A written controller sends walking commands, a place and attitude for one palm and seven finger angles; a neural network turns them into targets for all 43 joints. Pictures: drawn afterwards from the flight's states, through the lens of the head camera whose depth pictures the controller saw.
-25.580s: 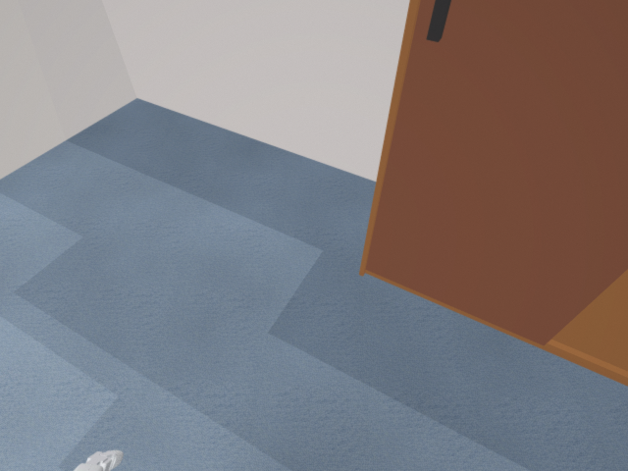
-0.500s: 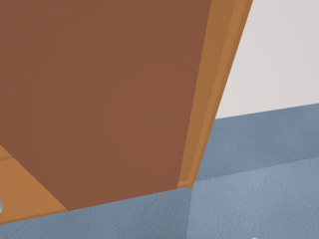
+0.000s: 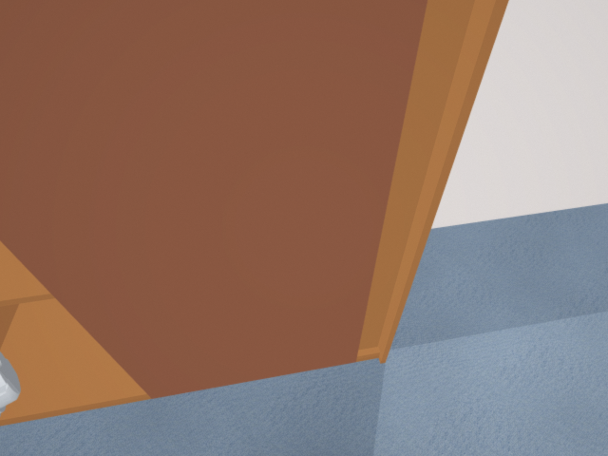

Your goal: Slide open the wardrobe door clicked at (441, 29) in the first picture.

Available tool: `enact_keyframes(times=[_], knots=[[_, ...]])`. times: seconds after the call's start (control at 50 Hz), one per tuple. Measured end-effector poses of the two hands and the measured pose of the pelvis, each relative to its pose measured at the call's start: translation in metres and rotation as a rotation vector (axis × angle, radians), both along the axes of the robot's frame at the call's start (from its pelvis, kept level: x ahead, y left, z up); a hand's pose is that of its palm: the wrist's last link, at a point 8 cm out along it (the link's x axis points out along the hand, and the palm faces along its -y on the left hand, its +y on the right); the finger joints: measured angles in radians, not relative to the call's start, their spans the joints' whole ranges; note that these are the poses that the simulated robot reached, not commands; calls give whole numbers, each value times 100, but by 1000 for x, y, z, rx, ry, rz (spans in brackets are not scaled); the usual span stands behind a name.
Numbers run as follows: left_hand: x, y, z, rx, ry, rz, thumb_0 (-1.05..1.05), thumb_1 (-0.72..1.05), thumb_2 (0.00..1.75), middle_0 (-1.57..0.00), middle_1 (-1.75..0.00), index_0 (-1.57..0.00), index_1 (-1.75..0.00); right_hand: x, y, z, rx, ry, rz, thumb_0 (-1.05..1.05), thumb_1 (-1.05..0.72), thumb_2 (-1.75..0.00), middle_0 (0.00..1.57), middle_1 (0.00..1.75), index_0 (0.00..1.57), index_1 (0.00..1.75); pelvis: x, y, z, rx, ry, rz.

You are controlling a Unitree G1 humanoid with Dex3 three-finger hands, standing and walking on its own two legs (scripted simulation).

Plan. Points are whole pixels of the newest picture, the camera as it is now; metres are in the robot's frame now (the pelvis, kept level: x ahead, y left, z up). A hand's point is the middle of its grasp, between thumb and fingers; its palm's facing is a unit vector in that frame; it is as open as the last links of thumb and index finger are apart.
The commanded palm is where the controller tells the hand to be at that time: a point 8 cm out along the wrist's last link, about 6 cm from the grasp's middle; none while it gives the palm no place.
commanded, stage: stop walking and hold the door there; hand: left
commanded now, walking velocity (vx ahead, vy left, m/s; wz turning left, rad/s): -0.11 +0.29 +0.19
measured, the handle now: out of the picture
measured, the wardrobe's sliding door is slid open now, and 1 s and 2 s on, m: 0.54 0.54 0.54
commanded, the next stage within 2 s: loosen the grip on the handle in 1.36 s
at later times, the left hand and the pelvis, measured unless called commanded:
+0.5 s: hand out of the picture +0.38 +0.41 +0.25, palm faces +0.57 -0.79 -0.24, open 7.6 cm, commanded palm +0.33 +0.43 +0.22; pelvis -0.04 +0.09 +0.00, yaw +3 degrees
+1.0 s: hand out of the picture +0.38 +0.41 +0.24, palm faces +0.38 -0.92 -0.09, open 7.6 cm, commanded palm +0.35 +0.43 +0.22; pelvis -0.03 +0.18 -0.01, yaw +8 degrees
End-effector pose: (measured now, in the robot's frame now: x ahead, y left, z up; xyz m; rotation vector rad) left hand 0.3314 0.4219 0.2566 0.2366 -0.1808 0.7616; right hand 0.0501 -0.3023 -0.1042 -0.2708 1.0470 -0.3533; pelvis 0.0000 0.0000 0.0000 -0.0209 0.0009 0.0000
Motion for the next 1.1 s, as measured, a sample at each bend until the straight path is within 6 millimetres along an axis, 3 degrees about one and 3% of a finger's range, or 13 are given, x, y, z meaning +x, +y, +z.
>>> enact_keyframes(times=[0.12, 0.26, 0.38, 0.46, 0.6, 0.64, 0.7, 0.9, 0.98, 1.1], knots=[[0, 10, -1, 43, -12, -73, -11, 56, 79, -43, -137, -17, -123, 24, 25, 0, -23, -43, 49, 1, -91, -90, 20, 30, 20, 30, -8, 30, -6, 29, -14, 37], [-1, 11, -2, 70, -6, -109, -12, 61, 75, -41, -138, -11, -122, 44, 90, 1, 90, -106, 118, 1, -91, -90, 20, 30, 20, 30, -21, 53, 3, 1, 2, 22], [-2, 11, -2, 84, 13, -128, -12, 64, 72, -38, -137, -7, -123, 54, 136, -13, 198, -114, 218, 1, -91, -90, 20, 30, 20, 30, -31, 64, 1, 20, 37, 26], [-1, 14, -4, 116, 9, -154, -15, 64, 72, -40, -137, -6, -122, 57, 150, -24, 218, -91, 251, 1, -90, -90, 20, 30, 20, 30, -38, 80, -2, 28, 37, 26], [2, 26, -6, 140, -35, -261, -19, 57, 75, -44, -139, -11, -128, 53, 174, -14, 153, -4, 267, 1, -91, -90, 20, 30, 20, 30, -34, 118, 9, 97, 17, 93], [5, 29, -8, 137, -77, -301, -20, 55, 76, -44, -139, -12, -129, 57, 184, -13, 114, 1, 270, 1, -91, -90, 20, 30, 20, 30, -31, 134, 5, 104, 12, 104], [9, 33, -14, 125, -165, -367, -22, 55, 78, -45, -140, -10, -128, 72, 200, -21, 59, -61, 252, 1, -91, -90, 20, 30, 20, 30, -28, 162, -17, 48, 11, 103], [9, 25, -20, 44, -217, -407, -16, 69, 78, -46, -140, 0, -122, 102, 297, -23, 266, -165, 375, 1, -91, -90, 20, 30, 20, 30, -37, 168, -16, 29, -22, 115], [8, 26, -18, 53, -187, -408, -16, 68, 76, -46, -140, -1, -123, 106, 311, -23, 295, -156, 387, 1, -91, -90, 20, 30, 20, 30, -35, 174, -10, 22, -15, 143], [10, 30, -18, 19, -203, -462, -14, 65, 76, -46, -140, -4, -125, 111, 307, -8, 190, -150, 388, 1, -91, -90, 20, 30, 20, 30, -29, 192, -4, 25, 11, 166]])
